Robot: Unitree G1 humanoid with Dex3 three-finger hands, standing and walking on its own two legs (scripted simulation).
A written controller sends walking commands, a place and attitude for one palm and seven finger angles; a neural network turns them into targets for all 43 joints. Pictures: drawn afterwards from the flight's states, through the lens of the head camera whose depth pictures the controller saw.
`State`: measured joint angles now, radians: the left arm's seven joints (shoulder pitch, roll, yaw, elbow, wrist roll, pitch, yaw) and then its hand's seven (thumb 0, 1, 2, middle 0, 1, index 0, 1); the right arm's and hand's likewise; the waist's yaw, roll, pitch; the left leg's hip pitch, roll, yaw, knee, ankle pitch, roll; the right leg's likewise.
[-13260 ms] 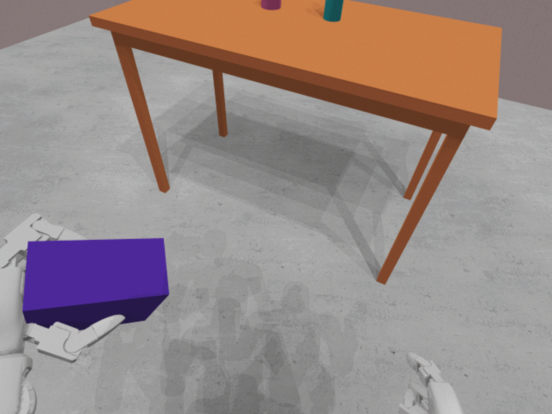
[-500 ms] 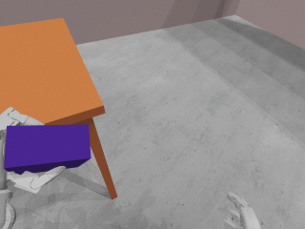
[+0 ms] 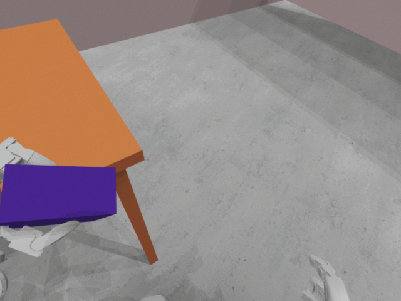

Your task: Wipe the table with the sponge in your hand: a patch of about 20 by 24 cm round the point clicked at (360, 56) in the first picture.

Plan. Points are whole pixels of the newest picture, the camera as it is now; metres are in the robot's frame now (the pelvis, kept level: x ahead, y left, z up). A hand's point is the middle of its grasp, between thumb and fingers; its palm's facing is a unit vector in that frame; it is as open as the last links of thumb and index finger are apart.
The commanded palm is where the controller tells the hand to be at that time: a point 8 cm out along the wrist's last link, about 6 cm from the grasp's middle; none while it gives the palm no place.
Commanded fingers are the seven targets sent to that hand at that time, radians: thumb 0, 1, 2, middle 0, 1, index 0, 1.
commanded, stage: shuffle to correct the standing spot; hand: left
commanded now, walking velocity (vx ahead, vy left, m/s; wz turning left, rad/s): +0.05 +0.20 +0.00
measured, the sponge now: (74, 198) +0.23 +0.21 +0.15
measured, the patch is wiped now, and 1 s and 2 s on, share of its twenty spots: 0.00 0.00 0.00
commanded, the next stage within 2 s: come to a stop and stand still in 1.56 s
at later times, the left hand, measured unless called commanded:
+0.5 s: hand out of the picture +0.21 +0.35 +0.20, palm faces +0.36 -0.84 -0.40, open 10.5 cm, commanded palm +0.16 +0.39 +0.19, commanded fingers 0.00 0.10 1.30 -1.20 -1.60 -1.20 -1.60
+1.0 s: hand out of the picture +0.20 +0.47 +0.19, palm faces +0.38 -0.80 -0.46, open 10.5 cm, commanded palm +0.14 +0.51 +0.19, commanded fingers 0.00 0.10 1.30 -1.20 -1.60 -1.20 -1.60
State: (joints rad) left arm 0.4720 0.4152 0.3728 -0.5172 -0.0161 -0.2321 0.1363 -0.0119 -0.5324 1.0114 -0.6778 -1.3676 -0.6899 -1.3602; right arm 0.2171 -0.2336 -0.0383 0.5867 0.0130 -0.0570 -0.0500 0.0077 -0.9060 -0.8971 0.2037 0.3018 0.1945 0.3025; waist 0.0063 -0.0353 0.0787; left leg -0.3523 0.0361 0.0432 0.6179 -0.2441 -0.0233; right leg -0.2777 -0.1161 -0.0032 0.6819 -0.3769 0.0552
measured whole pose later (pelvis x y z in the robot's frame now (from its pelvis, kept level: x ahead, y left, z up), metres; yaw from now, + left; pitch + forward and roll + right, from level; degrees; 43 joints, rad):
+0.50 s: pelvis -0.01 +0.12 +0.01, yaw -2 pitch +1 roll -2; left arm 0.49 0.40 0.37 -0.56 -0.05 -0.21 0.15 -0.01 -0.53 1.01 -0.68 -1.37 -0.69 -1.36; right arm 0.20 -0.17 0.03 0.59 0.00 -0.11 -0.02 0.01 -0.90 -0.90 0.21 0.30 0.20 0.30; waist 0.00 0.00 0.01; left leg -0.33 -0.04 0.11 0.49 -0.18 0.11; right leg -0.36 -0.02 -0.12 0.89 -0.50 0.02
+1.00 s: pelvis -0.03 +0.23 -0.01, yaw -2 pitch +0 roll +1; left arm 0.46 0.45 0.44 -0.53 -0.05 -0.23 0.16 -0.01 -0.53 1.01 -0.68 -1.37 -0.69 -1.36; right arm 0.22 -0.16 0.00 0.60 0.02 -0.10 -0.03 0.01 -0.91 -0.90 0.20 0.30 0.19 0.30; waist -0.02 -0.03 0.04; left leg -0.42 0.03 0.06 0.67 -0.25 0.00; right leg -0.31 -0.05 -0.09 0.73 -0.45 0.02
